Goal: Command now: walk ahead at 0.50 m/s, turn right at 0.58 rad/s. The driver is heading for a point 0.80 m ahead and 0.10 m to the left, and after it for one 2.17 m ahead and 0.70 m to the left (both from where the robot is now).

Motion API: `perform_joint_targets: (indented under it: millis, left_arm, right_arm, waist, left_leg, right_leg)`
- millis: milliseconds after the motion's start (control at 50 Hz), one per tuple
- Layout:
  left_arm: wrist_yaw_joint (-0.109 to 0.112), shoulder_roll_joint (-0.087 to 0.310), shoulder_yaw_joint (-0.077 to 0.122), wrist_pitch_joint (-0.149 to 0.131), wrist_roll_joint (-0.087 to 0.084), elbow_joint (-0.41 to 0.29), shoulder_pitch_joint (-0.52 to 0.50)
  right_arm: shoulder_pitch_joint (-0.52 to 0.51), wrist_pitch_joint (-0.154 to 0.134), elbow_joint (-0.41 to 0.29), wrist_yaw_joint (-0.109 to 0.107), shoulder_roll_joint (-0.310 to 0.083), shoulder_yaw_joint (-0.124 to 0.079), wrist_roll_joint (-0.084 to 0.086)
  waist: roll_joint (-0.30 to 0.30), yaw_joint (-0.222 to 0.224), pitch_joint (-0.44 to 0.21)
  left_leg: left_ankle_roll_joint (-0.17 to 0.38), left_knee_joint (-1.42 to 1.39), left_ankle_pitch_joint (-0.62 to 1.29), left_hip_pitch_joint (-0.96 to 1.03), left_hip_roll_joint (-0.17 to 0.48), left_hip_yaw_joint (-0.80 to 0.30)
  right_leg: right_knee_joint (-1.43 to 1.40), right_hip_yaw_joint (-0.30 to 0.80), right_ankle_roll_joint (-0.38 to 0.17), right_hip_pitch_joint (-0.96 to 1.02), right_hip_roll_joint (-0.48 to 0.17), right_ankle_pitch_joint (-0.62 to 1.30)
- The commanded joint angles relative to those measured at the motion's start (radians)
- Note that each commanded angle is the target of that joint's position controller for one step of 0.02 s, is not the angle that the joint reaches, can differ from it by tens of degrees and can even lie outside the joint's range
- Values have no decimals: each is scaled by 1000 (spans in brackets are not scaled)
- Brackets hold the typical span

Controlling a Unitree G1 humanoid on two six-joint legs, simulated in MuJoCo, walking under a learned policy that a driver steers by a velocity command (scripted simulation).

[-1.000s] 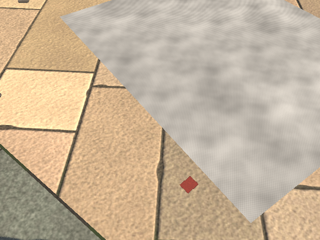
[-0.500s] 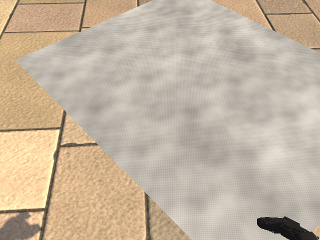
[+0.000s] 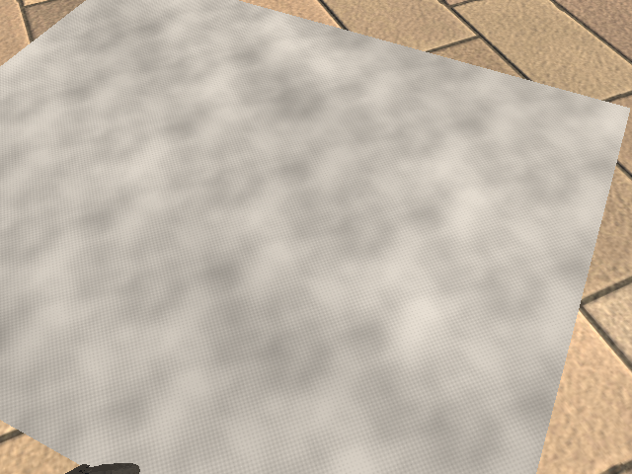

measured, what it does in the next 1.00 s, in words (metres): walks ahead: left foot, then right foot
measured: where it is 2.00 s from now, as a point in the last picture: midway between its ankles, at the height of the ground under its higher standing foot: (295, 328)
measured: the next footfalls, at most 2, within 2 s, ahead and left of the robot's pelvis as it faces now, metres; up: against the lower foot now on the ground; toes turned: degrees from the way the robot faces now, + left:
left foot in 0.42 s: +0.42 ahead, +0.11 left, +0.00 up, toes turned -7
right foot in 0.92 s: +0.68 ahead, -0.09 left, +0.00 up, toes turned +12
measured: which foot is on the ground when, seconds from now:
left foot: up 0.00-0.40, down 0.42-0.92, up 0.94-1.00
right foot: down 0.00-0.44, up 0.46-0.90, down 0.92-1.00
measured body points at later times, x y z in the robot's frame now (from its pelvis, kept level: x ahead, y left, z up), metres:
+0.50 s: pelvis +0.29 +0.04 +0.01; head +0.32 +0.05 +0.46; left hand +0.38 +0.31 -0.11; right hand +0.44 -0.23 -0.08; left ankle +0.38 +0.12 -0.71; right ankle +0.13 -0.07 -0.65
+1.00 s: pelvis +0.56 +0.01 +0.02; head +0.58 +0.01 +0.47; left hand +0.74 +0.28 -0.05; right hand +0.63 -0.27 -0.11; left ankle +0.41 +0.11 -0.65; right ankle +0.64 -0.09 -0.71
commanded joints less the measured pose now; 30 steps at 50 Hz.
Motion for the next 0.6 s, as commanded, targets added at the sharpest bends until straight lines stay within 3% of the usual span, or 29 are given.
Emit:
perform_joint_targets:
  millis: [20, 40, 60, 120, 180, 220, 300, 360, 400, 420, 440, 460, 480, 500, 520, 540, 560, 600]
  left_arm:
    - [24, 185, 55, -16, 8, 1, 301]
    - [26, 153, 46, -18, 1, -18, 218]
    - [27, 119, 35, -21, 3, -36, 158]
    - [36, 111, 30, -32, 11, -49, 141]
    - [50, 131, 35, -34, 4, -31, 189]
    - [51, 135, 36, -33, 2, -19, 221]
    - [44, 142, 36, -36, -3, 12, 285]
    - [49, 157, 40, -29, 4, 25, 297]
    - [52, 154, 39, -23, 6, 25, 277]
    - [54, 128, 29, -22, 10, 20, 268]
    - [59, 89, 12, -26, 32, -4, 298]
    - [52, 43, -1, -46, 20, -12, 390]
    - [46, 120, 9, -61, 7, -17, 324]
    - [42, 146, 14, -72, -4, -44, 214]
    - [44, 129, 10, -79, 8, -58, 150]
    - [48, 121, 13, -83, 27, -69, 132]
    - [49, 111, 16, -82, 35, -76, 136]
    - [52, 92, 15, -72, 35, -84, 142]
  right_arm:
    - [-95, -89, -154, 19, -104, -4, 30]
    - [-104, -90, -147, 10, -106, -8, 5]
    - [-104, -79, -148, 3, -125, -20, -12]
    - [-91, -38, -163, 7, -88, -18, -16]
    - [-196, -29, -190, 10, -42, 4, -24]
    - [-265, -32, -201, 18, -32, 13, -16]
    - [-354, -36, -225, 34, -76, 7, 3]
    - [-346, -46, -231, 49, -100, 0, 3]
    - [-240, -48, -199, 53, -121, -13, 0]
    - [-106, -49, -158, 51, -156, -31, -7]
    - [51, -49, -136, 54, -224, -47, -13]
    - [110, -40, -111, 66, -265, -59, -3]
    - [89, -33, -124, 66, -185, -38, 20]
    - [20, -28, -146, 61, -147, -27, 13]
    - [-20, -22, -160, 58, -141, -23, -2]
    - [-43, -19, -165, 55, -127, -18, -5]
    - [-48, -19, -167, 51, -113, -11, -8]
    - [-35, -18, -165, 43, -111, -11, 0]
  waist:
    - [-90, 130, -269]
    - [-12, 81, -205]
    - [-4, 38, -165]
    - [-8, -9, -133]
    - [-26, 25, -94]
    - [-54, 61, -80]
    - [-71, 103, -39]
    - [-88, 90, -26]
    - [-89, 31, -68]
    - [-57, -24, -155]
    - [84, -58, -301]
    - [361, -24, -357]
    - [252, -54, -293]
    - [156, -62, -172]
    - [62, -49, -115]
    - [31, -23, -85]
    - [52, 2, -93]
    - [89, 21, -97]
  left_leg:
    - [38, 381, 64, -709, -43, -178]
    - [40, 294, 125, -646, -3, -177]
    - [36, 222, 156, -555, 26, -176]
    - [14, 87, 194, -456, 35, -157]
    - [1, -161, 376, -425, 16, -132]
    - [5, -318, 519, -372, -13, -124]
    - [29, -448, 555, -370, -36, -138]
    - [80, -499, 452, -383, -45, -125]
    - [127, -545, 417, -245, -86, -79]
    - [167, -534, 447, -64, -75, -106]
    - [261, -522, 494, 222, 96, -355]
    - [407, -683, 249, 485, 242, -806]
    - [382, -743, 38, 484, 236, -875]
    - [345, -753, 68, 367, 206, -748]
    - [330, -762, 180, 250, 168, -653]
    - [324, -776, 292, 165, 139, -594]
    - [317, -789, 378, 119, 109, -549]
    - [318, -804, 476, 78, 78, -489]
  right_leg:
    - [-353, 612, -250, 822, -295, 87]
    - [-358, 504, -217, 657, -255, 165]
    - [-380, 429, -199, 511, -227, 238]
    - [-428, 352, -198, 337, -195, 315]
    - [-448, 252, -164, 276, -152, 322]
    - [-448, 217, -137, 265, -132, 250]
    - [-423, 278, -126, 347, -191, 114]
    - [-364, 308, -102, 460, -244, 163]
    - [-249, 257, -67, 492, -215, 401]
    - [-76, 198, -39, 460, -158, 505]
    - [235, 125, 11, 270, -70, 280]
    - [510, 102, 83, -97, 62, -306]
    - [612, 176, 78, -242, 9, -343]
    - [612, 168, 70, -287, -33, -247]
    - [570, 150, 69, -262, -63, -180]
    - [495, 147, 75, -221, -88, -134]
    - [438, 146, 84, -162, -103, -109]
    - [343, 128, 108, -122, -100, -101]
Keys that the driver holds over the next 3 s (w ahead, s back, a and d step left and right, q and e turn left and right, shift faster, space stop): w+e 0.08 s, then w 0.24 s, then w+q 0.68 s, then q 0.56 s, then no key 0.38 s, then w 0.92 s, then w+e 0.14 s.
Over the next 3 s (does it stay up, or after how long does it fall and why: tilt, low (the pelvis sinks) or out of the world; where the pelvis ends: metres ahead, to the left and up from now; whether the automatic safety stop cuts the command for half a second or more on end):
stays up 1.07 0.32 0.03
